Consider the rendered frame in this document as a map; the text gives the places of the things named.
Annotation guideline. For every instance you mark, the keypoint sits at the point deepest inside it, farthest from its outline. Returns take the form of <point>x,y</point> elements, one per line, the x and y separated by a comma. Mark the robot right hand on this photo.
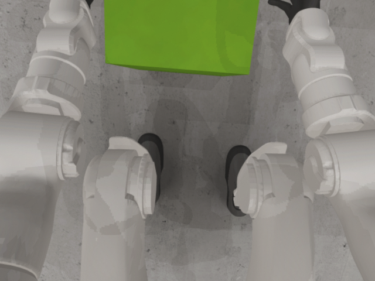
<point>297,5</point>

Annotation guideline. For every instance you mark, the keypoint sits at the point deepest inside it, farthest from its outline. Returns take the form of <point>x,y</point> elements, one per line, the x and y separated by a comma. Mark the robot right upper arm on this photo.
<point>341,166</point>

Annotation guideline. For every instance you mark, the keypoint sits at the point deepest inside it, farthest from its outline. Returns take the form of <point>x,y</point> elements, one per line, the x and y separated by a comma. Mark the robot left forearm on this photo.
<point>59,65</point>

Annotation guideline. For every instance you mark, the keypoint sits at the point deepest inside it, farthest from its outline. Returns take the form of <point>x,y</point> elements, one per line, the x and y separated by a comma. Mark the right robot thigh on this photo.
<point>283,244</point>

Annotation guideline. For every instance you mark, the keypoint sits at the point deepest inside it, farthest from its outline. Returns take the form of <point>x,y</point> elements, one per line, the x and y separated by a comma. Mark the robot right forearm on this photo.
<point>323,83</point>

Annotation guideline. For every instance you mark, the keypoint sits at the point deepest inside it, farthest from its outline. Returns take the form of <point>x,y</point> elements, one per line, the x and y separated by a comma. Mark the robot left upper arm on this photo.
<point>38,152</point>

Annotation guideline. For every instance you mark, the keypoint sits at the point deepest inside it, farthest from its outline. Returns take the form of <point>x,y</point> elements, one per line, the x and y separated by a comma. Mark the right robot shin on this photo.
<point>271,147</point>

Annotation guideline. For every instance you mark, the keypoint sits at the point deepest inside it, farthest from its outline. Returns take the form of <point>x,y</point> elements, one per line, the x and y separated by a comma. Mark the carton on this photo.
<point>207,37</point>

